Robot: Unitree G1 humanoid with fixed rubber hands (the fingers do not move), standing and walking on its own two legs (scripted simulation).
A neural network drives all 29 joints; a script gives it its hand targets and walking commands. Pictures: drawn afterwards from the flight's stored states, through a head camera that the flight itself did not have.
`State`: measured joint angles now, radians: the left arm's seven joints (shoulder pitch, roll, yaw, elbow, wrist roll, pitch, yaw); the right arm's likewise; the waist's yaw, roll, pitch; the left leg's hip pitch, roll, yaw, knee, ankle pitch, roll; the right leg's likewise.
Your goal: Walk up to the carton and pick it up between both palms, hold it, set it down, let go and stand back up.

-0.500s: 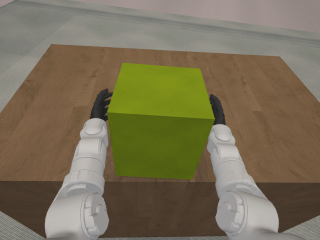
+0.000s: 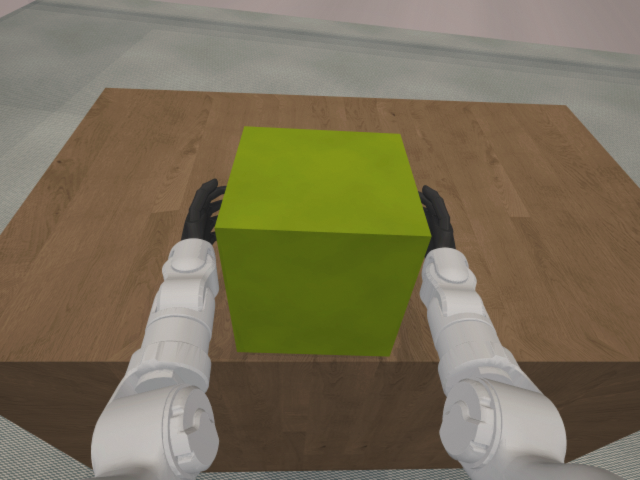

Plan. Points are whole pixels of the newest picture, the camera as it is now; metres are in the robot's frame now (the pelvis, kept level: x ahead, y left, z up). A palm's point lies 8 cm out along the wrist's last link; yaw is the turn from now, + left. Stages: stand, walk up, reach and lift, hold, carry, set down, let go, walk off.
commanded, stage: set down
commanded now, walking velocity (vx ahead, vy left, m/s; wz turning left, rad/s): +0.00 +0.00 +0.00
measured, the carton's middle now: (318, 243) +0.43 +0.03 +0.06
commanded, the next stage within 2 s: none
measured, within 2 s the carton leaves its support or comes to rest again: neither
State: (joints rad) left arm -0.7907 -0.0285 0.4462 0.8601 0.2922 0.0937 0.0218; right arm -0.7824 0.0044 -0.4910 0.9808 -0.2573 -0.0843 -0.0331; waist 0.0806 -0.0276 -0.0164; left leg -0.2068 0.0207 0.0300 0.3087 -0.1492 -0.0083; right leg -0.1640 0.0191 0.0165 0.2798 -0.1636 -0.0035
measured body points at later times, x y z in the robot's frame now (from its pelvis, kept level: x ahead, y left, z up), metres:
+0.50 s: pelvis +0.00 +0.00 +0.00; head +0.03 +0.02 +0.45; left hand +0.41 +0.19 +0.09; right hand +0.43 -0.13 +0.09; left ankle +0.00 +0.12 -0.75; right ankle -0.01 -0.12 -0.75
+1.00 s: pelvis -0.02 +0.01 -0.01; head +0.04 +0.02 +0.43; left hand +0.43 +0.21 +0.07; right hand +0.45 -0.13 +0.08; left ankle +0.00 +0.12 -0.75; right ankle -0.01 -0.11 -0.75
